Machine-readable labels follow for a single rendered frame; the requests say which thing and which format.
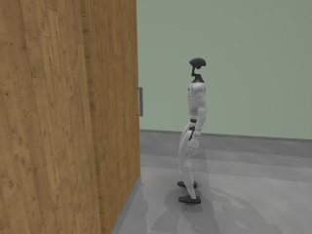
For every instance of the left robot hand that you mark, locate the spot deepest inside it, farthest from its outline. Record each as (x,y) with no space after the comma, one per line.
(192,144)

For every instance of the left robot upper arm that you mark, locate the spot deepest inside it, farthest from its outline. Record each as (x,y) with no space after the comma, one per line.
(198,91)

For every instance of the wardrobe door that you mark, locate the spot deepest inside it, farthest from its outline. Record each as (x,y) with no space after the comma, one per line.
(110,45)
(48,179)

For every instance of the left robot forearm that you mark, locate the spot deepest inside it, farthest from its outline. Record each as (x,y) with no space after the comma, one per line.
(201,118)

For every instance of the right robot foot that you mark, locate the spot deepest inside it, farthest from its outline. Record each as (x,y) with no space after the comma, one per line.
(181,183)

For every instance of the handle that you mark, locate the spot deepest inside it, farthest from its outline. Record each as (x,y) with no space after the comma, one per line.
(140,102)

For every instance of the humanoid robot head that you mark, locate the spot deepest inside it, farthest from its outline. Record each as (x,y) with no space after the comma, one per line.
(197,62)

